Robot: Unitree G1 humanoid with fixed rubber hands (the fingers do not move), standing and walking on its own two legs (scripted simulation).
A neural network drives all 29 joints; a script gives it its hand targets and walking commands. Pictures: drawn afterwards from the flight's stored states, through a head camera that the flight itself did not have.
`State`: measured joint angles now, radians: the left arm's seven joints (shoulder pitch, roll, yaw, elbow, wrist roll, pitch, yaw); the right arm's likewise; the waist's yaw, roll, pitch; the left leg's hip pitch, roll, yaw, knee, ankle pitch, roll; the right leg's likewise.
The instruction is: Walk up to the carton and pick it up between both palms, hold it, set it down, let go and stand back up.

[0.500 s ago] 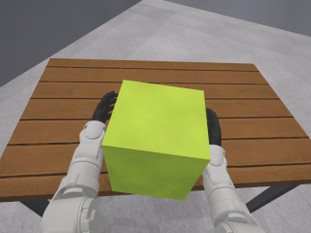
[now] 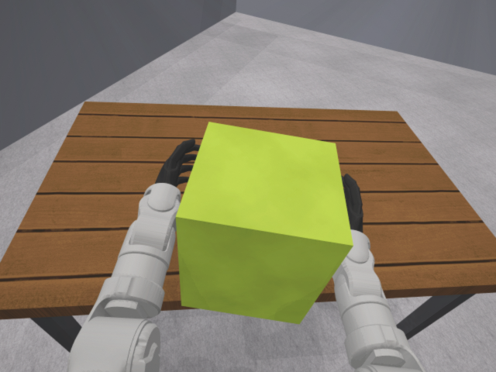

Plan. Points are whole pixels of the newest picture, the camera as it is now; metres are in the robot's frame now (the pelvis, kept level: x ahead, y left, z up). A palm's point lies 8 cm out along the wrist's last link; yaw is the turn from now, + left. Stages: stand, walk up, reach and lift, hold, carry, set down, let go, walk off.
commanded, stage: reach and lift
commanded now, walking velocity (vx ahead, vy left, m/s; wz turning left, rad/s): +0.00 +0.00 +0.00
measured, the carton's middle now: (255, 227) +0.35 -0.02 +0.06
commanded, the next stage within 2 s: hold in 1.68 s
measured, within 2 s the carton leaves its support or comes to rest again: neither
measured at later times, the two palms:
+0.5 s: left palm (161, 173) +0.37 +0.13 +0.16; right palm (355, 204) +0.34 -0.17 +0.13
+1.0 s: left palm (152, 172) +0.36 +0.14 +0.17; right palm (355, 189) +0.35 -0.16 +0.16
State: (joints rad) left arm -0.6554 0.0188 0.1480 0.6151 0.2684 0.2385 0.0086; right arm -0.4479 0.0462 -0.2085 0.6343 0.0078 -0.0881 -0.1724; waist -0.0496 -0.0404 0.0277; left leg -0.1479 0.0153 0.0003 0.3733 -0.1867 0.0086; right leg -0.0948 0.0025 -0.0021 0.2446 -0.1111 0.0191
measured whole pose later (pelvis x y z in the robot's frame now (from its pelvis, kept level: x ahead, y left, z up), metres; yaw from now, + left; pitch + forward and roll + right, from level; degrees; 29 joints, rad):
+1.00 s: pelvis -0.02 -0.01 +0.00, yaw +0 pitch -5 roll -1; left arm -0.66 0.00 0.20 0.35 0.24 0.55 0.08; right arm -0.64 -0.01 -0.17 0.58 0.09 0.19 -0.12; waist -0.05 -0.03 0.01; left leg -0.12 0.02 0.00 0.37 -0.17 0.00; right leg -0.09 0.00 0.00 0.29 -0.11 0.02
